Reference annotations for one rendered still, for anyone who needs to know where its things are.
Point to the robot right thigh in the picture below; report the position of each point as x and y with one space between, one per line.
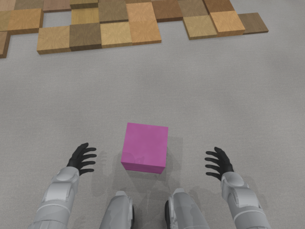
189 216

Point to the robot left hand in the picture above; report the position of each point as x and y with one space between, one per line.
78 157

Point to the carton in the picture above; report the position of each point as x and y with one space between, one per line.
145 148

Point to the right robot shin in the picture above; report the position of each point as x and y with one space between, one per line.
173 222

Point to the right robot forearm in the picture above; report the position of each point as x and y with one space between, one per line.
244 206

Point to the left robot forearm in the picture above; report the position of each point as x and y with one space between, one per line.
56 204

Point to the robot right hand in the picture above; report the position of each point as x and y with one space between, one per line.
223 163

